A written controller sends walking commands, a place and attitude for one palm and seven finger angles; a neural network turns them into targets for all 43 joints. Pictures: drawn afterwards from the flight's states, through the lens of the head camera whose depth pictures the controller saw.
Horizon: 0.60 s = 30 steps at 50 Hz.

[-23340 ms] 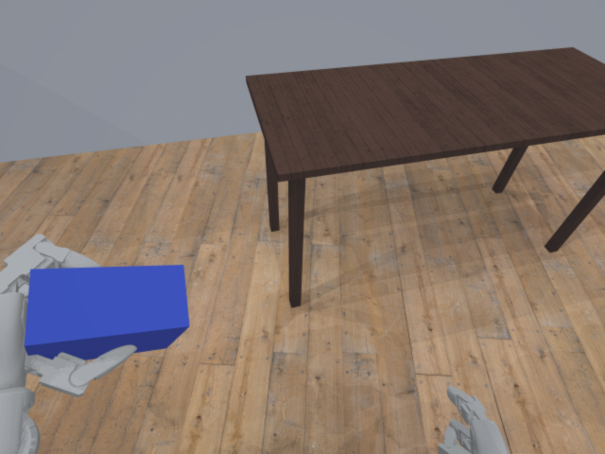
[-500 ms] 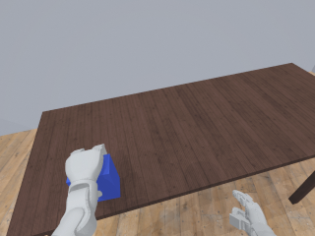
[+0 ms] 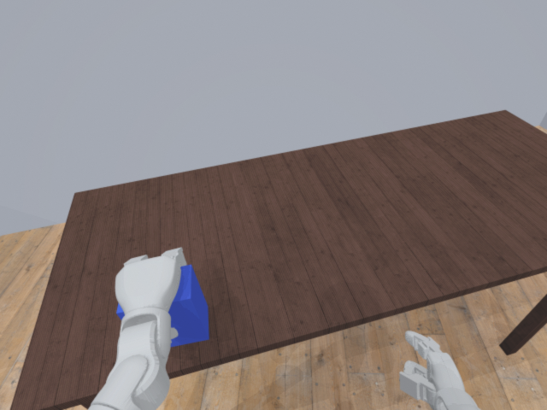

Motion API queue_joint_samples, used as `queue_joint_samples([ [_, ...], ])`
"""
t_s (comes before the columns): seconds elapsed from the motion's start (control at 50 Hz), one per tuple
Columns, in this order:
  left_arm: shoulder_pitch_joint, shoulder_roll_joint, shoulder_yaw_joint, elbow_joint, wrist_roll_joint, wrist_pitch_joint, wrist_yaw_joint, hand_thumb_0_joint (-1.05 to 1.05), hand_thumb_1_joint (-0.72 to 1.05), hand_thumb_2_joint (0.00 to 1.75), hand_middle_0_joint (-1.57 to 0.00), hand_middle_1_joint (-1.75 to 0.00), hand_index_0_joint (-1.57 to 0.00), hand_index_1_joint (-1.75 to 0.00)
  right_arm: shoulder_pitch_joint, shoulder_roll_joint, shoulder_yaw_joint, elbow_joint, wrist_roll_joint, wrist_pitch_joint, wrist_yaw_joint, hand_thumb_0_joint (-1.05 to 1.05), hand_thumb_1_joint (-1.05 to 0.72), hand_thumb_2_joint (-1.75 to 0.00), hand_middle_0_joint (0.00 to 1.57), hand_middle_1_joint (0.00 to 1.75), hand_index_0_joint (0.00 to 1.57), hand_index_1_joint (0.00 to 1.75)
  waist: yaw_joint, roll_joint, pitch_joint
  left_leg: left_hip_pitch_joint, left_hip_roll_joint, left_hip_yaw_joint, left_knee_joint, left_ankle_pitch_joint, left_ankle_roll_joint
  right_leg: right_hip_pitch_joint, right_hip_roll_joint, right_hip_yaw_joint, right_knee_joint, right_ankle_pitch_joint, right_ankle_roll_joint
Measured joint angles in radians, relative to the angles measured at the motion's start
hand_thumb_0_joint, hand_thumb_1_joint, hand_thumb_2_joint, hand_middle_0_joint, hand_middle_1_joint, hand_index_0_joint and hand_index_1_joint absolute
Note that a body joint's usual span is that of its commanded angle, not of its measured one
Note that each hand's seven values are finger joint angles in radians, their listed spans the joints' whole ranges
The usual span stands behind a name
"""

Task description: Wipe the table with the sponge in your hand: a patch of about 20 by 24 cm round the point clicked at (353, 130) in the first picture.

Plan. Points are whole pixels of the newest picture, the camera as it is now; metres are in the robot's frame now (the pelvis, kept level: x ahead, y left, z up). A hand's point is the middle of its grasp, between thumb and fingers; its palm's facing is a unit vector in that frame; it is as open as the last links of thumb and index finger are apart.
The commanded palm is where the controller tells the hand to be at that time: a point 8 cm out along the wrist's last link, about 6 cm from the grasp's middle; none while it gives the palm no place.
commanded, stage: slide across to the third lane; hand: left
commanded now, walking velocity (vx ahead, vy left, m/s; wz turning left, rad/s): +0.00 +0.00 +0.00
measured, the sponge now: (172, 317) +0.26 +0.22 -0.02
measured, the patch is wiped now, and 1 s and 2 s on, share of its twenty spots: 0.75 0.80 0.90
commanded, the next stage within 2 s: wipe forward along the third lane in 0.84 s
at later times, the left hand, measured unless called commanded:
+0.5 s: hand (178, 296) +0.27 +0.20 +0.03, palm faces +0.00 -0.07 -1.00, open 10.4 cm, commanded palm +0.23 +0.16 +0.08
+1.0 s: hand (205, 291) +0.28 +0.16 +0.03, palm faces -0.02 -0.07 -1.00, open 10.4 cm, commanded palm +0.26 +0.14 +0.08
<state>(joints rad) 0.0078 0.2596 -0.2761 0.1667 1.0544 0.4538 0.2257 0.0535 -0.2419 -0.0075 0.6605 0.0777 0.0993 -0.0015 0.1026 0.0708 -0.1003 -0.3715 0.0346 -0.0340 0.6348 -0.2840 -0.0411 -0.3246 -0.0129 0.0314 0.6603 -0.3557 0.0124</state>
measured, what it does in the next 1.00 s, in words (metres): stands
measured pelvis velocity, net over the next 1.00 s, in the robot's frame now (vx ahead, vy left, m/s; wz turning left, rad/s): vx -0.01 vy -0.02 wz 0.02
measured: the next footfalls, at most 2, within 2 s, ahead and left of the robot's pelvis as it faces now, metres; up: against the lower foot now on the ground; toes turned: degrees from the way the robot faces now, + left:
none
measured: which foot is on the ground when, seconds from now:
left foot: down 0.00-1.00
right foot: down 0.00-1.00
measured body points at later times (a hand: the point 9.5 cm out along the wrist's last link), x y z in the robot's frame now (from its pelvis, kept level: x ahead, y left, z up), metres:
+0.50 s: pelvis +0.00 +0.00 +0.00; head -0.02 -0.04 +0.45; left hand +0.26 +0.20 +0.09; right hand +0.24 -0.20 -0.08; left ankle +0.03 +0.15 -0.72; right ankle +0.00 -0.13 -0.72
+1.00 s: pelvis -0.01 -0.02 +0.00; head -0.04 -0.06 +0.45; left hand +0.28 +0.16 +0.09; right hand +0.23 -0.21 -0.08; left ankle +0.03 +0.15 -0.72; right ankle +0.00 -0.13 -0.72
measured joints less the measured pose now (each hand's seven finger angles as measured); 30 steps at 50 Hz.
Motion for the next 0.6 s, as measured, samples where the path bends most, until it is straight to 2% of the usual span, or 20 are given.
queue_joint_samples([
  [0.1,0.005,0.002,-0.006,-0.008,0.000,0.009,0.005,-0.01,-0.50,1.03,-0.65,-1.34,-0.69,-1.33,0.000,-0.001,-0.002,-0.003,0.001,0.002,0.002,0.01,-0.90,-0.90,0.20,0.30,0.20,0.30,-0.002,0.000,0.002,0.004,0.000,0.000,-0.001,0.000,0.000,0.004,0.000,0.000,-0.002,0.000,0.000],
  [0.2,-0.014,0.007,-0.032,-0.004,-0.004,0.033,-0.011,-0.01,-0.50,1.03,-0.65,-1.34,-0.69,-1.33,-0.004,-0.001,-0.006,-0.003,0.002,0.003,0.003,0.01,-0.90,-0.90,0.20,0.30,0.20,0.30,-0.002,0.003,0.008,0.009,-0.003,-0.006,-0.004,0.002,0.002,0.014,-0.002,-0.006,-0.008,0.001,0.000],
  [0.32,-0.021,0.010,-0.059,-0.019,-0.015,0.035,-0.030,-0.01,-0.50,1.03,-0.65,-1.34,-0.69,-1.33,-0.010,0.006,-0.008,-0.005,0.000,-0.002,0.008,0.01,-0.90,-0.90,0.20,0.30,0.20,0.30,0.004,0.010,0.011,0.017,-0.007,-0.011,-0.008,0.002,0.002,0.026,-0.007,-0.012,-0.015,0.001,0.001],
  [0.6,-0.097,-0.041,-0.142,0.047,-0.006,0.053,-0.011,-0.02,-0.51,1.03,-0.66,-1.34,-0.70,-1.33,-0.025,0.010,-0.016,0.017,0.007,0.002,0.021,0.01,-0.90,-0.90,0.20,0.30,0.19,0.30,0.011,0.010,0.014,0.024,-0.009,-0.019,-0.016,0.013,-0.003,0.031,-0.007,-0.019,-0.011,0.003,-0.004],
])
